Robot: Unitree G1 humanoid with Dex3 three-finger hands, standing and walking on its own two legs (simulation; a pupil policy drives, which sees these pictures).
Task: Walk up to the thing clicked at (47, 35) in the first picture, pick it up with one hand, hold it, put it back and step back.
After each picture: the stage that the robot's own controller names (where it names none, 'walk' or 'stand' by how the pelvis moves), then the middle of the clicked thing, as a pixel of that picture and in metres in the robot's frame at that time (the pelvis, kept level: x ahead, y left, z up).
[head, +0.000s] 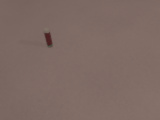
stand; (48, 37) +1.46 +0.41 -0.66
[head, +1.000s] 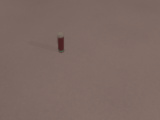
walk; (60, 42) +1.35 +0.18 -0.63
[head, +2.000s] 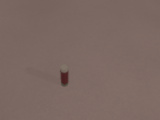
walk; (64, 75) +0.85 +0.12 -0.64
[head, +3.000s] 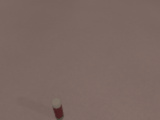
walk; (58, 109) +0.57 +0.20 -0.64
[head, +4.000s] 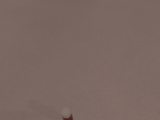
stand; (67, 118) +0.48 +0.17 -0.63
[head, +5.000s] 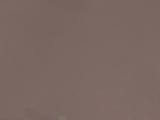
stand; out of the picture +0.44 +0.18 -0.66
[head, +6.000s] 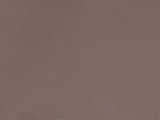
stand; out of the picture +0.43 +0.20 -0.66
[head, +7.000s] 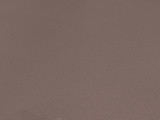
stand; out of the picture +0.43 +0.20 -0.66
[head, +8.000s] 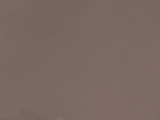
stand; out of the picture +0.43 +0.19 -0.66
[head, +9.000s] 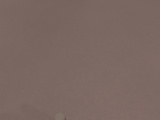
go down; out of the picture +0.44 +0.19 -0.66
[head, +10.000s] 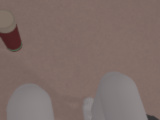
go down; (9, 34) +0.53 +0.22 -0.24
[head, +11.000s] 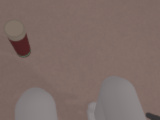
approach; (19, 41) +0.53 +0.21 -0.26
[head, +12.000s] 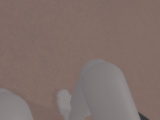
close in; out of the picture +0.52 +0.26 -0.17
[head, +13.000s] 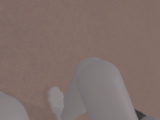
close; out of the picture +0.51 +0.27 -0.17
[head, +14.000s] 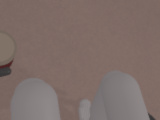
lift; (0, 55) +0.38 +0.24 -0.09
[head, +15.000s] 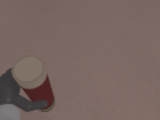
lift; (39, 89) +0.31 +0.15 +0.06
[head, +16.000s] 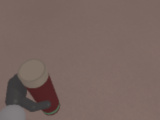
hold; (43, 91) +0.31 +0.14 +0.03
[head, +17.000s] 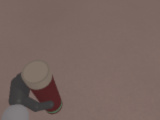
hold; (46, 91) +0.31 +0.14 +0.04
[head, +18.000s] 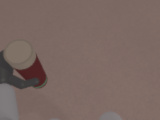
crouch; (30, 69) +0.40 +0.16 -0.02
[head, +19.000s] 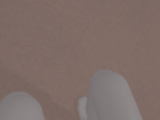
lower; out of the picture +0.52 +0.23 -0.05
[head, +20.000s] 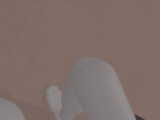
lower; out of the picture +0.49 +0.25 -0.18
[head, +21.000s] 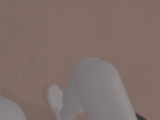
lower; out of the picture +0.48 +0.26 -0.18
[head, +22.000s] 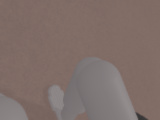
lower; out of the picture +0.48 +0.26 -0.18
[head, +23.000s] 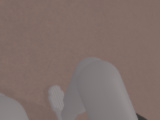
lower; out of the picture +0.48 +0.26 -0.18
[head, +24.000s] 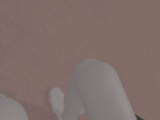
open; out of the picture +0.49 +0.24 -0.19
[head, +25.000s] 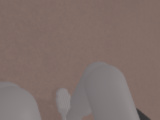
stand; out of the picture +0.49 +0.23 -0.20
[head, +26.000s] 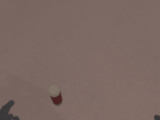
stand; (55, 95) +0.45 +0.15 -0.51
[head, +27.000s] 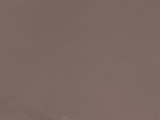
stand; out of the picture +0.43 +0.14 -0.60
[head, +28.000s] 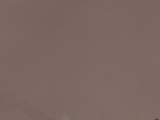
stand; out of the picture +0.42 +0.14 -0.60
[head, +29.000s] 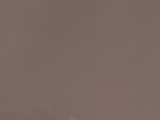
stand; out of the picture +0.43 +0.12 -0.65
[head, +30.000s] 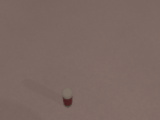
walk; (67, 98) +0.48 +0.07 -0.64
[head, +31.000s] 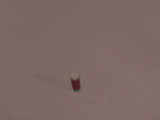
walk; (75, 81) +0.67 +0.10 -0.62
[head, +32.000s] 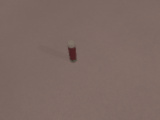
walk; (72, 51) +1.00 +0.13 -0.62
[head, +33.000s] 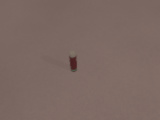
stand; (73, 61) +1.05 +0.12 -0.65
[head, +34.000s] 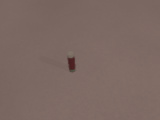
stand; (71, 61) +1.05 +0.13 -0.66
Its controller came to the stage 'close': yes
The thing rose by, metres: 0.69
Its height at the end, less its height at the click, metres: +0.00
